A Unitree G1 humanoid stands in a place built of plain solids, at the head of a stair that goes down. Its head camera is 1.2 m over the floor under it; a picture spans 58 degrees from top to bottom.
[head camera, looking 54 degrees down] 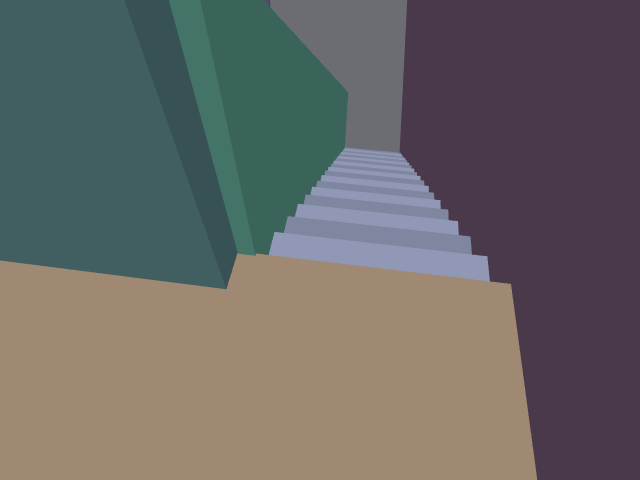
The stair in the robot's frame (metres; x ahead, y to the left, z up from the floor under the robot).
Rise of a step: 0.18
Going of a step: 0.23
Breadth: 0.83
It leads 8 degrees to the right of straight ahead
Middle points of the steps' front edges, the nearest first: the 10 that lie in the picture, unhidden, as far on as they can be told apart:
0.76 -0.20 0.00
0.99 -0.23 -0.18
1.21 -0.26 -0.36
1.44 -0.29 -0.54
1.67 -0.33 -0.71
1.90 -0.36 -0.89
2.12 -0.39 -1.07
2.35 -0.42 -1.25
2.58 -0.46 -1.43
2.81 -0.49 -1.61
